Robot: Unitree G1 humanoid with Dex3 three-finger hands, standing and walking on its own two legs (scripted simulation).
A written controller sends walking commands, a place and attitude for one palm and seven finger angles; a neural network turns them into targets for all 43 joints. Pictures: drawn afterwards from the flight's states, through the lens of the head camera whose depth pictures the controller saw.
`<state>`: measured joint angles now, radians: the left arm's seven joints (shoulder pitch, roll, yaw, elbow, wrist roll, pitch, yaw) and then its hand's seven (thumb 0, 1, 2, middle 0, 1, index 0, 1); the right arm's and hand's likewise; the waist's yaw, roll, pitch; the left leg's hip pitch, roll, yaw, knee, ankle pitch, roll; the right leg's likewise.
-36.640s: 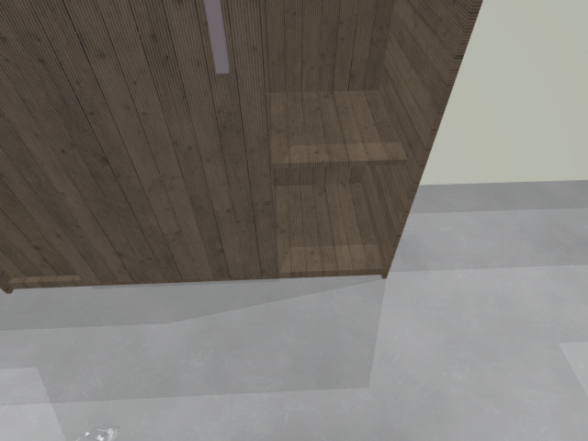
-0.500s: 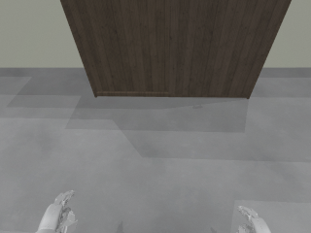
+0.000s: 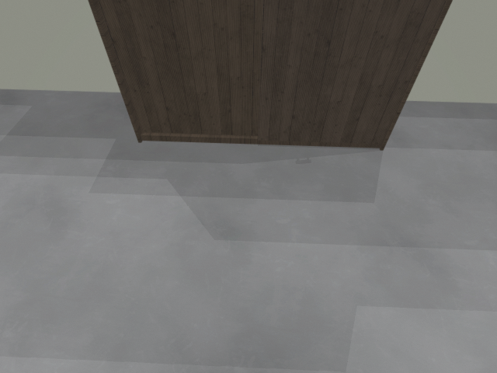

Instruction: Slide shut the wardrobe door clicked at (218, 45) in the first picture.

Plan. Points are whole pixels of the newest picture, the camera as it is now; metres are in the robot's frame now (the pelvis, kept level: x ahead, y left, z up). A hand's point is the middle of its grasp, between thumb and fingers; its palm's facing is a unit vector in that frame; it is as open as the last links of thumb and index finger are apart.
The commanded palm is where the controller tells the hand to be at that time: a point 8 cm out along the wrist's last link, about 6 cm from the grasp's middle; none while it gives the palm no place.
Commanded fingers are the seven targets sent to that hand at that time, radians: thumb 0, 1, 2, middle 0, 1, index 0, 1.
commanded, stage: let the arm hang, fingers relaxed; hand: left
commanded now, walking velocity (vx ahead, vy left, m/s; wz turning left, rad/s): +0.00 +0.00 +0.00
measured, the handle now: out of the picture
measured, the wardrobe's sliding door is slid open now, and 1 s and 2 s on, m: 0.00 0.00 0.00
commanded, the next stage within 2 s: look to check the result in 0.42 s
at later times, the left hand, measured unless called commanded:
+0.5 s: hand out of the picture +0.01 +0.16 -0.17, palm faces +0.03 -0.98 -0.17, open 7.4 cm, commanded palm none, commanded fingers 0.00 0.90 0.90 -0.20 -0.30 -0.20 -0.30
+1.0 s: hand out of the picture +0.04 +0.17 -0.17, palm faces +0.02 -0.98 -0.19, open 7.4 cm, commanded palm none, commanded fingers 0.00 0.90 0.90 -0.20 -0.30 -0.20 -0.30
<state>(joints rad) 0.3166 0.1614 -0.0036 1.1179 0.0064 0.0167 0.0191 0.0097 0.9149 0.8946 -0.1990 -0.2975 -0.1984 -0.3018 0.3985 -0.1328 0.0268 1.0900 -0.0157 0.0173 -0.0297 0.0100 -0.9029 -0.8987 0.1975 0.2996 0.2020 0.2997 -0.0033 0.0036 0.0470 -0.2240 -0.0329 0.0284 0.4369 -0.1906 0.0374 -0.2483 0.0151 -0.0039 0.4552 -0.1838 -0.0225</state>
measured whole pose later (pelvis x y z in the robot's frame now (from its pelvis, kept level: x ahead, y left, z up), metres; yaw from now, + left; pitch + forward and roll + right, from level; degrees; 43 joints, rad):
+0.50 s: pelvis +0.01 +0.00 +0.00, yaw +0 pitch -1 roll +0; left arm 0.28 0.14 -0.01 1.12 0.01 -0.01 0.02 0.01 0.91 0.89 -0.20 -0.30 -0.20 -0.30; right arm 0.32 -0.15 0.02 1.09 -0.01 -0.01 -0.04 0.01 -0.91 -0.90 0.20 0.30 0.20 0.30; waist 0.00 0.00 0.03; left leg -0.20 -0.03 0.03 0.41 -0.20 0.03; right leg -0.22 0.02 0.00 0.43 -0.19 -0.02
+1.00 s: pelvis +0.03 +0.00 +0.00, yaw +0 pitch -1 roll +0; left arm 0.24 0.16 -0.01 1.14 0.01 -0.01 0.02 0.01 0.91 0.89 -0.20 -0.30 -0.20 -0.30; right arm 0.28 -0.16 0.02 1.12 -0.01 -0.01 -0.04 0.01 -0.90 -0.90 0.20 0.30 0.20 0.30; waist 0.00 0.01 0.03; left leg -0.15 -0.03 0.02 0.37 -0.20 0.03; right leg -0.18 0.02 -0.01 0.40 -0.20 -0.03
